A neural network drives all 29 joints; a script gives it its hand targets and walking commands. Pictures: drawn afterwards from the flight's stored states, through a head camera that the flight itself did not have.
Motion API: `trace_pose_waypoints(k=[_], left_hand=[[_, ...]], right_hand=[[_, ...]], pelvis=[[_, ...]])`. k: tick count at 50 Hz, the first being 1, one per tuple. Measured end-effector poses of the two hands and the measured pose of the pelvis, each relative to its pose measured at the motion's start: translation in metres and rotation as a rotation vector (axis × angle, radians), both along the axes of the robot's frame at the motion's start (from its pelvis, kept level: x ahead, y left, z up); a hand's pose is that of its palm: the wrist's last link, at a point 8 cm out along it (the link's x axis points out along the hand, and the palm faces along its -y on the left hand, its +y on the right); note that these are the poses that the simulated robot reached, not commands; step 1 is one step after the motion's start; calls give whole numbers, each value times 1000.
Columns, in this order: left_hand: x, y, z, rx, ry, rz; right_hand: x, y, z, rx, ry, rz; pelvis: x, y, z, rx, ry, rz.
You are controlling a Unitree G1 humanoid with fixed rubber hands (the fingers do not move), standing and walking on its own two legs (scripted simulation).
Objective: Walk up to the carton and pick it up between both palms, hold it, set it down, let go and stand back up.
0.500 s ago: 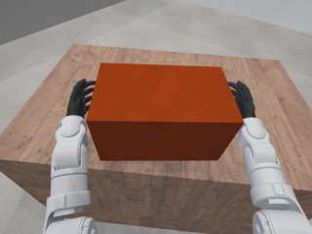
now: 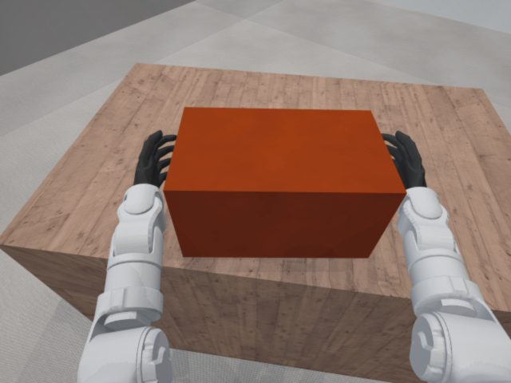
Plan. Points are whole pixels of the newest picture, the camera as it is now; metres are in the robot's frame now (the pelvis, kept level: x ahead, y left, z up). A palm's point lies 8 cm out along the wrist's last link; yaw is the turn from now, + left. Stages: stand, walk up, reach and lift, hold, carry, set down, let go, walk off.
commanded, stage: set down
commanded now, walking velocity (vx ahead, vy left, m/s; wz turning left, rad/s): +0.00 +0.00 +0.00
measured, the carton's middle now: (277, 183) +0.41 +0.01 +0.08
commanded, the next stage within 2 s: none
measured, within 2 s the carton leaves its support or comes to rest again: rests again in 1.60 s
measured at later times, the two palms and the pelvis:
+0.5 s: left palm (155, 185) +0.39 +0.21 +0.09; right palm (398, 176) +0.43 -0.19 +0.09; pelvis +0.00 +0.00 +0.00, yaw +0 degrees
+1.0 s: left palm (167, 192) +0.40 +0.20 +0.05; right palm (394, 181) +0.45 -0.20 +0.06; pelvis +0.01 +0.00 +0.00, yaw -1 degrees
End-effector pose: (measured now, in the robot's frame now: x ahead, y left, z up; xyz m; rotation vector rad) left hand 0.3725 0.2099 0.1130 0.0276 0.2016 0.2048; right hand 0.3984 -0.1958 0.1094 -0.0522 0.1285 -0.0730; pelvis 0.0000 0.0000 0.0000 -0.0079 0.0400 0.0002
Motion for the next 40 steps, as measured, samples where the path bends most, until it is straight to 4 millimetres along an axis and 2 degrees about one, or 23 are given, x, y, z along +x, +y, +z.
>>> trace_pose_waypoints(k=[19,40], left_hand=[[12,5,-24,-9,38,14],[31,-9,-47,-6,83,28]], right_hand=[[21,5,-11,-9,36,18],[45,-8,-36,11,81,30]], pelvis=[[3,1,-1,-3,79,-2],[11,-2,-3,-1,178,-20]])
